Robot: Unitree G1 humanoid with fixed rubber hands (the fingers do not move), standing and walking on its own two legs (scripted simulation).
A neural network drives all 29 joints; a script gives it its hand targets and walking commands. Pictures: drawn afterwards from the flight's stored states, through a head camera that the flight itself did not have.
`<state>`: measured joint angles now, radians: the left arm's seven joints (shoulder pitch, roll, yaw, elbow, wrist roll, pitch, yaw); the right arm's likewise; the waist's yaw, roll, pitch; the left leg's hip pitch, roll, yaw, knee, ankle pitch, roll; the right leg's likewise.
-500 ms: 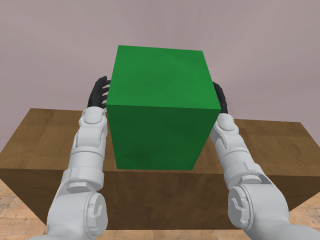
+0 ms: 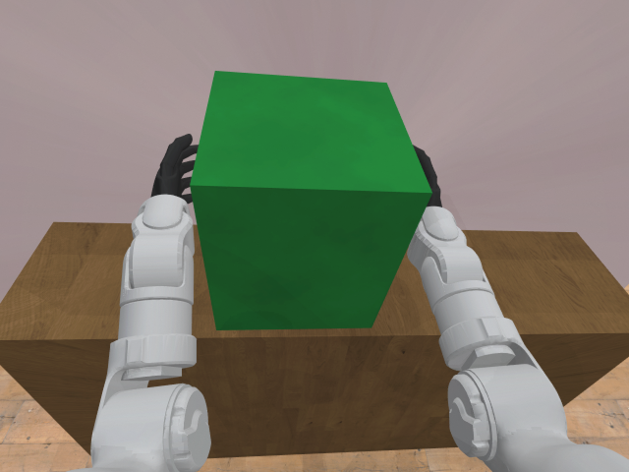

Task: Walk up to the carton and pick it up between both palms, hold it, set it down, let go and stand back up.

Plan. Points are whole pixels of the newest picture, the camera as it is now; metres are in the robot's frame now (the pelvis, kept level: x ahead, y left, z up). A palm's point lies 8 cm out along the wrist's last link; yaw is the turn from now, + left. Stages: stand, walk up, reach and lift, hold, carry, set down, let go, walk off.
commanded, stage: reach and lift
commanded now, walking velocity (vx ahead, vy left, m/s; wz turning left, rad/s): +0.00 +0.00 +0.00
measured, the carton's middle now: (299, 209) +0.41 -0.01 +0.14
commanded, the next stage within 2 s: hold in 1.12 s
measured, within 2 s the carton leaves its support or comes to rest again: neither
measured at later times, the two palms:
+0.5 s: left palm (163, 188) +0.38 +0.16 +0.21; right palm (424, 198) +0.37 -0.16 +0.20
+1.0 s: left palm (164, 175) +0.39 +0.15 +0.22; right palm (428, 187) +0.38 -0.16 +0.21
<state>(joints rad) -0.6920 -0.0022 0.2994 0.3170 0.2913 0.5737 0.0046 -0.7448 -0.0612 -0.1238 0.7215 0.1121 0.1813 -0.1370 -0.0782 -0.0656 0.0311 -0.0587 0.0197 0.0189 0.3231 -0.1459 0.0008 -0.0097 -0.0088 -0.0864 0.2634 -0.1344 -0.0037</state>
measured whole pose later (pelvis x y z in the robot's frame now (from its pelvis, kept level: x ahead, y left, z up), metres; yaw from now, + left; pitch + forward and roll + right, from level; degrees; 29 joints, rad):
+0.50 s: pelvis +0.00 +0.00 +0.00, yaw +0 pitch -8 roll -1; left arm -0.71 0.01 0.32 0.24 0.31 0.68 -0.03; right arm -0.76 -0.06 -0.10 0.65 0.15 0.28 -0.16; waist -0.09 -0.06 0.03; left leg -0.04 0.02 0.01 0.32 -0.15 0.00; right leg 0.01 -0.01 -0.09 0.27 -0.14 0.00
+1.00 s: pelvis +0.01 +0.00 +0.00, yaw +0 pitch -7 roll -1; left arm -0.73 0.03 0.31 0.23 0.29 0.72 -0.03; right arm -0.79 -0.09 -0.05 0.62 0.21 0.34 -0.20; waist -0.10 -0.04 0.02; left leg -0.04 0.02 0.01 0.33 -0.16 0.00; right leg 0.01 0.00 -0.08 0.26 -0.14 -0.01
